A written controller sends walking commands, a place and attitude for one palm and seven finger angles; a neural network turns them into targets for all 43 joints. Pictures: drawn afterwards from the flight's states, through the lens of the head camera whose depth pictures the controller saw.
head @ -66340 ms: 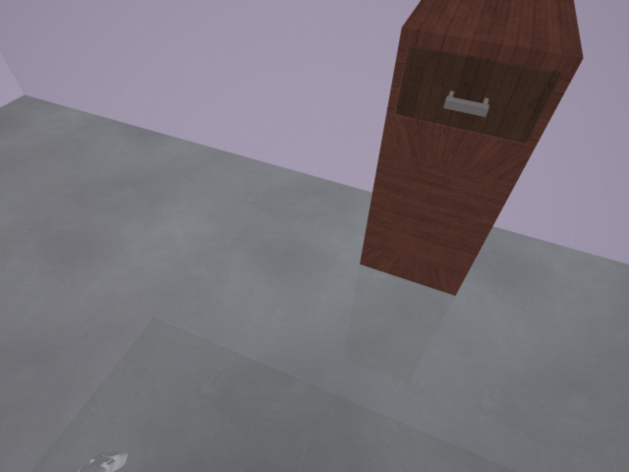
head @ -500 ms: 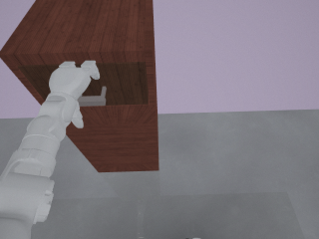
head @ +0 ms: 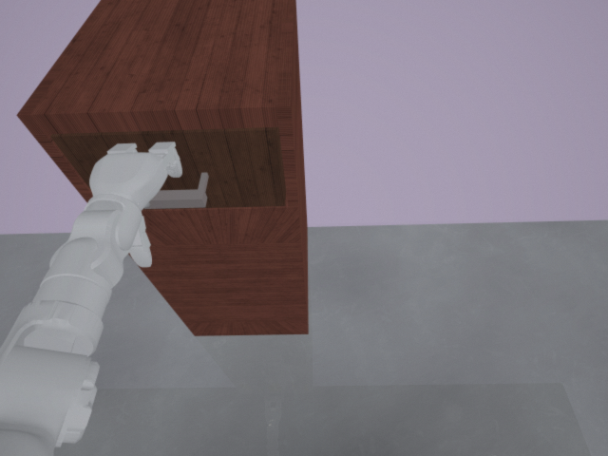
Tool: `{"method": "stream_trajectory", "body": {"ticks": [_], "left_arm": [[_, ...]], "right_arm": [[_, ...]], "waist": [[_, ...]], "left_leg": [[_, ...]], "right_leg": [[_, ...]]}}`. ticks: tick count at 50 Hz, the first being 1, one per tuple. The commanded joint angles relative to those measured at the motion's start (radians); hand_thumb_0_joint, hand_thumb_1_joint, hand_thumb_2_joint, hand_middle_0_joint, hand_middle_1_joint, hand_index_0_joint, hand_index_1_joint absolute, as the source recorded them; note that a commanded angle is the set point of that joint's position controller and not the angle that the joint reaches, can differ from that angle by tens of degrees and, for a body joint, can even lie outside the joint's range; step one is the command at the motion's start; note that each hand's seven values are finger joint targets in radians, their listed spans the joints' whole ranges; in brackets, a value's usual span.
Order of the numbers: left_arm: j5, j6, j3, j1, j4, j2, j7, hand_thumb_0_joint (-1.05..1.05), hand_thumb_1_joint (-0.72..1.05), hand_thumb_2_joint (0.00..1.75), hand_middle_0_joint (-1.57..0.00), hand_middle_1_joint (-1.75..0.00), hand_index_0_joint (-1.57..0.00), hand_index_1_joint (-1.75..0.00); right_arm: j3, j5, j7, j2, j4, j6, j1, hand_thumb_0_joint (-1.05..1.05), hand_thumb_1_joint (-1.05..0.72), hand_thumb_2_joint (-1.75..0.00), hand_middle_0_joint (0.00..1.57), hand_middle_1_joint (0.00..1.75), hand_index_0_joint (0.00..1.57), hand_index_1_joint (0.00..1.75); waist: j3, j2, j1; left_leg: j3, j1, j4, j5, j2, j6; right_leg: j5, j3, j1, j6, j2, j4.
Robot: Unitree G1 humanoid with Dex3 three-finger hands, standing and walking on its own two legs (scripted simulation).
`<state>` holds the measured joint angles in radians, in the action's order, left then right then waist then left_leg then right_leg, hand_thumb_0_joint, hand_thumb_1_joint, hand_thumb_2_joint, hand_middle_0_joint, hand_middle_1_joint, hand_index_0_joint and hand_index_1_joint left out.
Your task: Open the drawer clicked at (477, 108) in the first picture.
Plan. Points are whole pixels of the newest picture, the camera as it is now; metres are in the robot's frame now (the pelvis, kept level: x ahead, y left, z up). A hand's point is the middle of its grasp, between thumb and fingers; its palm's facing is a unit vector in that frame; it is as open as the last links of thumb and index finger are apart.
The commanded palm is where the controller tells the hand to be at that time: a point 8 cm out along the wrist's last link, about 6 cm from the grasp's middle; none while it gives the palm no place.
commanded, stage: re-aim the fingers above the handle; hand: left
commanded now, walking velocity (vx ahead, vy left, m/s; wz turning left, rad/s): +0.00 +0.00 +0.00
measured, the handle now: (176, 189) +0.51 +0.24 +0.02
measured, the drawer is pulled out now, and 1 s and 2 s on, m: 0.00 0.00 0.00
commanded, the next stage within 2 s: lower the fingers behind the handle in 0.16 s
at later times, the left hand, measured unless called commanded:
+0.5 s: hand (153, 207) +0.44 +0.25 +0.05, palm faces -0.16 +0.00 -0.99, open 13.8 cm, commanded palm +0.43 +0.26 +0.12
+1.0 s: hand (153, 203) +0.46 +0.25 +0.05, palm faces -0.09 +0.02 -1.00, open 13.9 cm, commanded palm +0.43 +0.25 +0.09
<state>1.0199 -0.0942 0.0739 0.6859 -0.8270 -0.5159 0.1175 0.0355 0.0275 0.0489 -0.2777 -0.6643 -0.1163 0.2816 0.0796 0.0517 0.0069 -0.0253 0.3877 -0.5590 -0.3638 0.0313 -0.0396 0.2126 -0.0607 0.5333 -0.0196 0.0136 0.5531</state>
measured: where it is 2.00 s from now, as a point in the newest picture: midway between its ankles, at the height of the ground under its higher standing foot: outside the picture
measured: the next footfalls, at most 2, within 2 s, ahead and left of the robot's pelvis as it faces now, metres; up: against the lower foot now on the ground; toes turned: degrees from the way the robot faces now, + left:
none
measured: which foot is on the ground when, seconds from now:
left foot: down 0.00-1.00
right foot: down 0.00-1.00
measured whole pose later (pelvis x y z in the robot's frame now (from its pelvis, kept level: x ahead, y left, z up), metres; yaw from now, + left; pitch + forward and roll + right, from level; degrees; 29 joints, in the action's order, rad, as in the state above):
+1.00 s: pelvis -0.01 +0.00 -0.01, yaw -1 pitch +16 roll +0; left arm 1.06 -0.07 0.05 0.82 -1.06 -0.55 0.21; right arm 0.02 0.03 0.05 -0.27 -0.69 -0.11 0.32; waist 0.12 0.04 0.07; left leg -0.04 0.55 -0.67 -0.39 0.03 -0.04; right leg 0.22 -0.05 0.69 -0.02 0.01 0.63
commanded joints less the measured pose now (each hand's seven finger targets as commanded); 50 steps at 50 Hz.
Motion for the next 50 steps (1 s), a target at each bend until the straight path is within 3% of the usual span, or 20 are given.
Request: {"method": "stream_trajectory", "body": {"ticks": [1, 3, 6, 8, 12, 14, 17, 19, 20, 22, 27, 28, 32, 34, 35, 38, 41, 46, 47, 50], "left_arm": [[0.005, -0.060, -0.087, 0.586, 0.257, -0.246, 0.078, 0.00, -0.50, 0.30, -0.30, -1.20, -0.30, -1.20], [0.014, -0.071, -0.158, 0.611, 0.275, -0.331, 0.113, 0.00, -0.50, 0.30, -0.30, -1.20, -0.30, -1.20], [0.019, -0.052, -0.193, 0.579, 0.231, -0.347, 0.159, 0.00, -0.50, 0.30, -0.30, -1.20, -0.30, -1.20], [0.021, -0.007, -0.223, 0.530, 0.146, -0.375, 0.169, 0.00, -0.50, 0.30, -0.30, -1.20, -0.30, -1.20], [0.021, 0.089, -0.145, 0.416, 0.005, -0.311, 0.125, 0.00, -0.50, 0.30, -0.30, -1.20, -0.30, -1.20], [0.023, 0.087, -0.154, 0.410, 0.019, -0.333, 0.090, 0.00, -0.50, 0.30, -0.30, -1.20, -0.30, -1.20], [0.025, 0.096, -0.118, 0.374, -0.034, -0.305, 0.054, 0.00, -0.50, 0.30, -0.30, -1.20, -0.30, -1.20], [0.012, 0.064, -0.108, 0.414, -0.010, -0.304, 0.032, 0.00, -0.50, 0.30, -0.30, -1.20, -0.30, -1.20], [0.013, 0.035, -0.145, 0.427, 0.014, -0.348, 0.028, 0.00, -0.50, 0.30, -0.30, -1.20, -0.30, -1.20], [0.013, -0.026, -0.137, 0.472, 0.085, -0.338, 0.026, 0.00, -0.50, 0.30, -0.30, -1.20, -0.30, -1.20], [0.033, -0.141, -0.202, 0.548, 0.173, -0.387, 0.107, 0.00, -0.50, 0.30, -0.30, -1.20, -0.30, -1.20], [0.037, -0.150, -0.223, 0.574, 0.188, -0.407, 0.131, 0.00, -0.50, 0.30, -0.30, -1.20, -0.30, -1.20], [0.038, -0.099, -0.213, 0.524, 0.097, -0.373, 0.204, 0.00, -0.50, 0.30, -0.30, -1.20, -0.30, -1.20], [0.040, -0.052, -0.166, 0.528, 0.040, -0.330, 0.215, 0.00, -0.50, 0.30, -0.30, -1.20, -0.30, -1.20], [0.039, -0.027, -0.163, 0.501, 0.006, -0.322, 0.212, 0.00, -0.50, 0.30, -0.30, -1.20, -0.30, -1.20], [0.038, 0.027, -0.096, 0.518, -0.059, -0.266, 0.177, 0.00, -0.50, 0.30, -0.30, -1.20, -0.30, -1.20], [0.042, 0.047, -0.101, 0.503, -0.099, -0.295, 0.149, 0.00, -0.50, 0.30, -0.30, -1.20, -0.30, -1.20], [0.040, 0.040, -0.042, 0.457, -0.125, -0.224, 0.107, 0.00, -0.50, 0.30, -0.30, -1.20, -0.30, -1.20], [0.051, 0.034, -0.068, 0.454, -0.131, -0.262, 0.104, 0.00, -0.50, 0.30, -0.30, -1.20, -0.30, -1.20], [0.048, -0.002, -0.052, 0.466, -0.075, -0.228, 0.098, 0.00, -0.50, 0.30, -0.30, -1.20, -0.30, -1.20]], "right_arm": [[0.053, -0.010, 0.016, -0.124, 0.078, 0.047, 0.054, 0.00, -0.90, -0.90, 0.20, 0.30, 0.20, 0.30], [0.055, -0.019, 0.019, -0.128, 0.072, 0.051, 0.061, 0.00, -0.90, -0.90, 0.20, 0.30, 0.20, 0.30], [0.053, -0.022, 0.011, -0.116, 0.062, 0.056, 0.062, 0.00, -0.90, -0.90, 0.20, 0.30, 0.20, 0.30], [0.046, -0.022, 0.004, -0.124, 0.059, 0.050, 0.053, 0.00, -0.90, -0.90, 0.20, 0.30, 0.20, 0.30], [0.037, -0.008, -0.002, -0.137, 0.071, 0.038, 0.036, 0.00, -0.90, -0.90, 0.20, 0.30, 0.20, 0.30], [0.036, -0.003, 0.003, -0.143, 0.083, 0.025, 0.035, 0.00, -0.90, -0.90, 0.20, 0.30, 0.20, 0.30], [0.029, 0.007, 0.014, -0.149, 0.090, 0.013, 0.022, 0.00, -0.90, -0.90, 0.20, 0.30, 0.20, 0.30], [0.029, 0.009, 0.024, -0.153, 0.099, 0.019, 0.029, 0.00, -0.90, -0.90, 0.20, 0.30, 0.20, 0.30], [0.030, 0.008, 0.030, -0.154, 0.101, 0.023, 0.038, 0.00, -0.90, -0.90, 0.20, 0.30, 0.20, 0.30], [0.036, 0.001, 0.040, -0.144, 0.109, 0.032, 0.051, 0.00, -0.90, -0.90, 0.20, 0.30, 0.20, 0.30], [0.057, -0.019, 0.041, -0.127, 0.081, 0.057, 0.100, 0.00, -0.90, -0.90, 0.20, 0.30, 0.20, 0.30], [0.061, -0.024, 0.038, -0.132, 0.067, 0.059, 0.109, 0.00, -0.90, -0.90, 0.20, 0.30, 0.20, 0.30], [0.065, -0.029, 0.014, -0.135, 0.038, 0.066, 0.124, 0.00, -0.90, -0.90, 0.20, 0.30, 0.20, 0.30], [0.064, -0.027, 0.004, -0.140, 0.029, 0.064, 0.132, 0.00, -0.90, -0.90, 0.20, 0.30, 0.20, 0.30], [0.065, -0.024, 0.000, -0.145, 0.024, 0.062, 0.134, 0.00, -0.90, -0.90, 0.20, 0.30, 0.20, 0.30], [0.061, -0.014, -0.002, -0.156, 0.025, 0.053, 0.139, 0.00, -0.90, -0.90, 0.20, 0.30, 0.20, 0.30], [0.053, -0.010, 0.003, -0.163, 0.026, 0.041, 0.136, 0.00, -0.90, -0.90, 0.20, 0.30, 0.20, 0.30], [0.043, -0.002, 0.011, -0.159, 0.048, 0.034, 0.124, 0.00, -0.90, -0.90, 0.20, 0.30, 0.20, 0.30], [0.040, -0.003, 0.013, -0.163, 0.044, 0.034, 0.127, 0.00, -0.90, -0.90, 0.20, 0.30, 0.20, 0.30], [0.041, -0.008, 0.015, -0.152, 0.068, 0.040, 0.130, 0.00, -0.90, -0.90, 0.20, 0.30, 0.20, 0.30]], "waist": [[0.344, 0.028, 0.052], [0.420, 0.049, 0.038], [0.460, 0.067, 0.019], [0.452, 0.017, 0.010], [0.370, -0.062, 0.004], [0.383, -0.086, 0.004], [0.289, -0.155, 0.019], [0.267, -0.154, 0.035], [0.300, -0.136, 0.029], [0.354, -0.080, 0.041], [0.428, 0.042, 0.049], [0.454, 0.030, 0.057], [0.453, 0.049, 0.049], [0.449, 0.031, 0.068], [0.444, 0.013, 0.060], [0.416, -0.025, 0.087], [0.383, -0.055, 0.080], [0.284, -0.076, 0.085], [0.276, -0.076, 0.079], [0.302, -0.048, 0.079]], "left_leg": [[0.034, -0.033, 0.034, 0.359, 0.006, 0.012], [0.034, -0.035, 0.018, 0.405, 0.012, 0.018], [0.028, -0.017, 0.005, 0.480, 0.014, 0.027], [0.018, 0.042, 0.010, 0.457, 0.016, 0.024], [-0.010, 0.104, 0.043, 0.382, 0.005, 0.016], [-0.013, 0.103, 0.048, 0.398, 0.004, 0.010], [-0.021, 0.148, 0.065, 0.294, 0.005, 0.002], [-0.018, 0.155, 0.066, 0.239, 0.006, -0.006], [-0.012, 0.151, 0.059, 0.235, 0.008, -0.008], [-0.011, 0.124, 0.039, 0.252, 0.012, -0.012], [0.008, 0.102, -0.021, 0.299, 0.016, -0.003], [0.013, 0.098, -0.035, 0.330, 0.013, -0.001], [0.016, 0.124, -0.055, 0.343, 0.013, 0.012], [0.014, 0.129, -0.058, 0.354, 0.008, 0.013], [0.013, 0.132, -0.056, 0.355, 0.006, 0.014], [0.011, 0.130, -0.047, 0.337, 0.000, 0.009], [0.013, 0.160, -0.032, 0.299, 0.001, 0.003], [0.013, 0.182, -0.018, 0.217, 0.002, -0.002], [0.019, 0.188, -0.017, 0.203, -0.001, -0.001], [0.021, 0.178, -0.033, 0.201, 0.001, -0.003]], "right_leg": [[-0.198, 0.049, -0.243, -0.025, -0.026, -0.010], [-0.235, 0.052, -0.279, -0.026, -0.028, 0.010], [-0.309, 0.049, -0.313, -0.027, -0.027, 0.034], [-0.321, 0.050, -0.352, -0.022, -0.027, 0.038], [-0.311, 0.046, -0.371, -0.013, -0.023, 0.014], [-0.338, 0.052, -0.399, -0.009, -0.021, 0.010], [-0.263, 0.055, -0.374, -0.003, -0.020, -0.018], [-0.215, 0.068, -0.356, 0.000, -0.015, -0.033], [-0.211, 0.074, -0.367, -0.002, -0.015, -0.024], [-0.227, 0.083, -0.359, -0.003, -0.014, -0.011], [-0.230, 0.086, -0.277, -0.014, -0.022, 0.038], [-0.249, 0.083, -0.267, -0.015, -0.025, 0.048], [-0.238, 0.065, -0.212, -0.017, -0.028, 0.075], [-0.249, 0.058, -0.198, -0.013, -0.029, 0.074], [-0.248, 0.054, -0.197, -0.014, -0.032, 0.072], [-0.237, 0.051, -0.187, -0.011, -0.036, 0.051], [-0.215, 0.051, -0.203, -0.008, -0.033, 0.045], [-0.135, 0.046, -0.152, -0.012, -0.033, 0.023], [-0.115, 0.045, -0.139, -0.014, -0.033, 0.029], [-0.107, 0.049, -0.128, -0.018, -0.035, 0.041]]}}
